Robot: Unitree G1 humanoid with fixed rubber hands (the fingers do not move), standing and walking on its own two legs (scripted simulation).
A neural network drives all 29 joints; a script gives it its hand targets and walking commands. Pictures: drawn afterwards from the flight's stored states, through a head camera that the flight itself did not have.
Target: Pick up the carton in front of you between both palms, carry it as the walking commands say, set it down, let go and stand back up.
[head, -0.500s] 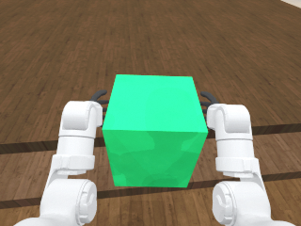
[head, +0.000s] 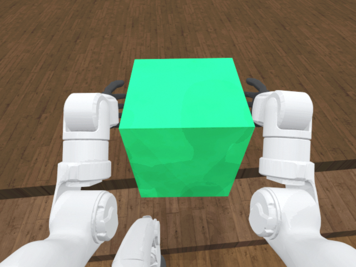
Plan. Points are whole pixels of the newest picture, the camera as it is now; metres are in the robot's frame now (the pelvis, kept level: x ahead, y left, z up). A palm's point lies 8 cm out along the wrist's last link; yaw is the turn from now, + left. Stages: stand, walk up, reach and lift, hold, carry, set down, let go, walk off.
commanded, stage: carry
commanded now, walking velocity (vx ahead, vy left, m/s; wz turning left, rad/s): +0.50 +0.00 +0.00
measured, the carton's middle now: (184, 131) +0.39 +0.01 +0.10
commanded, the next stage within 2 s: none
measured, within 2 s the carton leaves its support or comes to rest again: neither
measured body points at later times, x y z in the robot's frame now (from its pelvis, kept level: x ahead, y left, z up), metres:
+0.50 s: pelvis +0.33 -0.04 +0.12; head +0.38 -0.03 +0.56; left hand +0.74 +0.12 +0.29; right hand +0.75 -0.18 +0.30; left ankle +0.15 +0.09 -0.54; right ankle +0.49 -0.11 -0.54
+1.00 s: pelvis +0.66 +0.00 +0.21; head +0.65 -0.02 +0.66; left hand +1.05 +0.14 +0.40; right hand +1.05 -0.17 +0.39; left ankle +0.84 +0.09 -0.43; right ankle +0.49 -0.11 -0.52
